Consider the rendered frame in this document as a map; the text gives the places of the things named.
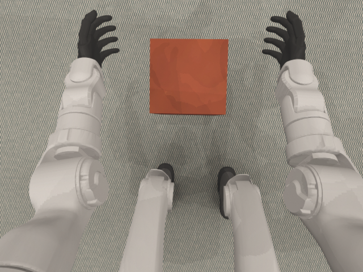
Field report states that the robot left forearm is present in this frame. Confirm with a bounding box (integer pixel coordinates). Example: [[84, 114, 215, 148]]
[[29, 57, 107, 203]]

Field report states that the right robot hand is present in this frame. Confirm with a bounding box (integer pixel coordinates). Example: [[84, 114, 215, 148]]
[[262, 11, 306, 70]]

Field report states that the robot right forearm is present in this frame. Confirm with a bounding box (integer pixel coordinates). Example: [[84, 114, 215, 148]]
[[275, 59, 360, 175]]

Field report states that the left robot shin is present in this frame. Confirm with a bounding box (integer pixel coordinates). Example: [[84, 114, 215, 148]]
[[138, 169, 170, 193]]

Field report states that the left robot hand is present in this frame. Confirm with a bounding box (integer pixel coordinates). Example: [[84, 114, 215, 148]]
[[77, 10, 120, 68]]

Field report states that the robot right upper arm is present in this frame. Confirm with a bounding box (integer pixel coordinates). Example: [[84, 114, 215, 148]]
[[282, 164, 363, 272]]

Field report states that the right robot foot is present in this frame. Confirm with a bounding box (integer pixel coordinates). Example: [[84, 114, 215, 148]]
[[218, 167, 236, 219]]

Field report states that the robot left upper arm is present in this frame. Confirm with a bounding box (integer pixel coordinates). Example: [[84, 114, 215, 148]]
[[0, 156, 109, 272]]

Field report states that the carton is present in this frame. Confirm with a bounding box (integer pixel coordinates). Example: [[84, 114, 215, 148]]
[[150, 39, 229, 116]]

